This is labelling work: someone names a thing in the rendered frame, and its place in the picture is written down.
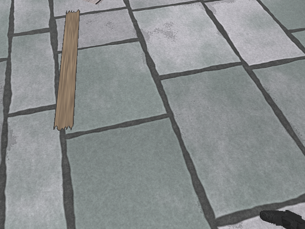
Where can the right robot hand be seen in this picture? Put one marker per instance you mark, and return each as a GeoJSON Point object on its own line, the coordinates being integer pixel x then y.
{"type": "Point", "coordinates": [287, 219]}

